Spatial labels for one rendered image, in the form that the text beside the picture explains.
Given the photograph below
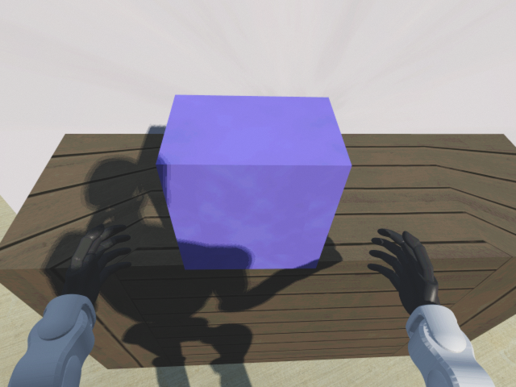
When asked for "pedestal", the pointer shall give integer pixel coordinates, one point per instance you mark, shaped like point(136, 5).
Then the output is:
point(456, 193)

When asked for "carton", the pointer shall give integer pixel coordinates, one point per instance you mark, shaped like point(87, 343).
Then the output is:
point(252, 182)

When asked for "left robot forearm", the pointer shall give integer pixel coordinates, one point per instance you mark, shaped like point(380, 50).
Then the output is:
point(57, 345)

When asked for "robot right hand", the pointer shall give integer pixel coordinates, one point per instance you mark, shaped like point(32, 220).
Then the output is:
point(414, 273)

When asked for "robot left hand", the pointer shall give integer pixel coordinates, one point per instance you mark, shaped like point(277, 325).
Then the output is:
point(86, 273)

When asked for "right robot forearm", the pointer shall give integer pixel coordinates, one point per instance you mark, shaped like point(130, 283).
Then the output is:
point(442, 352)

